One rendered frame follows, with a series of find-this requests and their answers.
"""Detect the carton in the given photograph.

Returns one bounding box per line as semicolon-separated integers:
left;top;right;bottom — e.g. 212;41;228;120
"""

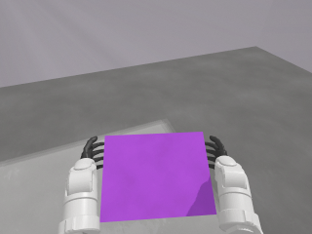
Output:
99;132;217;222

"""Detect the right robot hand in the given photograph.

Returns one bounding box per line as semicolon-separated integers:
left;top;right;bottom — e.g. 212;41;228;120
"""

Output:
205;136;228;169

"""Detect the left robot hand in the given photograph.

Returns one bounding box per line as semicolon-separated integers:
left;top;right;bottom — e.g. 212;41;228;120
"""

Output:
80;136;104;170

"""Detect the right robot forearm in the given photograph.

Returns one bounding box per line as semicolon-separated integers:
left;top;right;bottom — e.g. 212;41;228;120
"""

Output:
214;155;263;234

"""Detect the left robot forearm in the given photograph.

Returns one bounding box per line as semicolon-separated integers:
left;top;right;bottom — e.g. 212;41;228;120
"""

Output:
57;158;100;234

